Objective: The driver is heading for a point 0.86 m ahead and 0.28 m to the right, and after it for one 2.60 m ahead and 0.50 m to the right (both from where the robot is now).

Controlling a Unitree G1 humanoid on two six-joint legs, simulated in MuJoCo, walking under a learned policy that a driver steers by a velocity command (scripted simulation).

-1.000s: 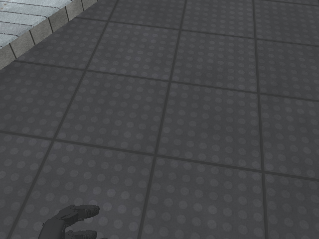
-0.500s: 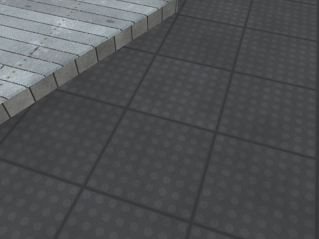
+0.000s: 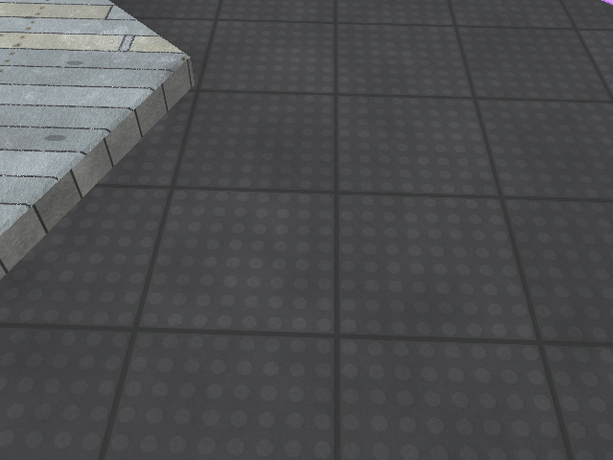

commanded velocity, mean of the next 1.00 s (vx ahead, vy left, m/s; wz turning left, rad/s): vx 0.50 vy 0.00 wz -0.57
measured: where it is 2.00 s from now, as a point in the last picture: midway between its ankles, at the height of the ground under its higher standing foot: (469, 321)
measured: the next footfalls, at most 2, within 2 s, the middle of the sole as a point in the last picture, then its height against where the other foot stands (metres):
right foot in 0.16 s outside the picture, level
left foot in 0.62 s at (301, 434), level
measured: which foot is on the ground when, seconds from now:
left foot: down 0.00-0.16, up 0.18-0.60, down 0.62-1.00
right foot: up 0.00-0.14, down 0.16-0.62, up 0.64-1.00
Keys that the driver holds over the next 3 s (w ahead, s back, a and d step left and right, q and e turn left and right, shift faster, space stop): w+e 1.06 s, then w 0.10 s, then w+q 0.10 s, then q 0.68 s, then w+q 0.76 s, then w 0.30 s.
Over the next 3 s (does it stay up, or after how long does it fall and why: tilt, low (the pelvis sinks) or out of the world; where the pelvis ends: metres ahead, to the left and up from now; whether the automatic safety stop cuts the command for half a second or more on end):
stays up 1.20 -0.36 0.00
